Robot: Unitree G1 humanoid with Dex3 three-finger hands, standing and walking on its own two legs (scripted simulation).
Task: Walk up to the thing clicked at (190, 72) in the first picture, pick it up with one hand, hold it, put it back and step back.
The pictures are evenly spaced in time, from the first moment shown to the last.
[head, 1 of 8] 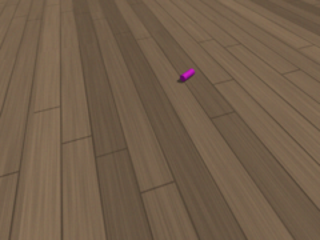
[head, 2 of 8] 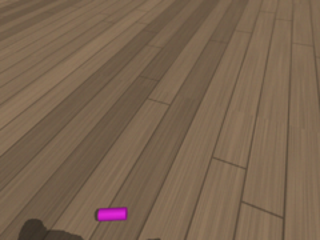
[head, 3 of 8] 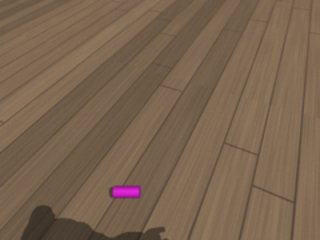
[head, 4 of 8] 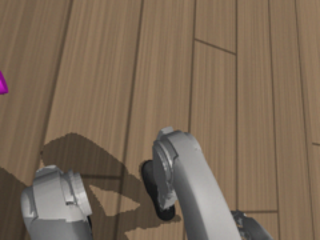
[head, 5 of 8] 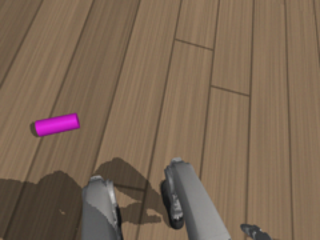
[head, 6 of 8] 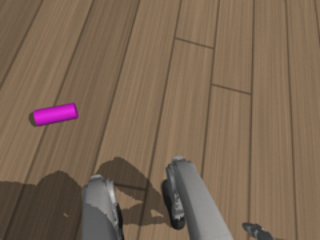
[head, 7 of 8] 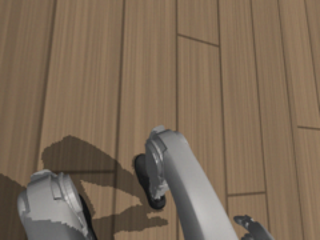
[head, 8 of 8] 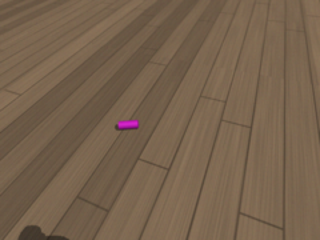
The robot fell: no
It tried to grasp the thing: yes
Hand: left
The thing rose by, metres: 0.00
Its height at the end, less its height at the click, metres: +0.00
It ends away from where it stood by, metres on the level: 0.05
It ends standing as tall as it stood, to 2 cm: yes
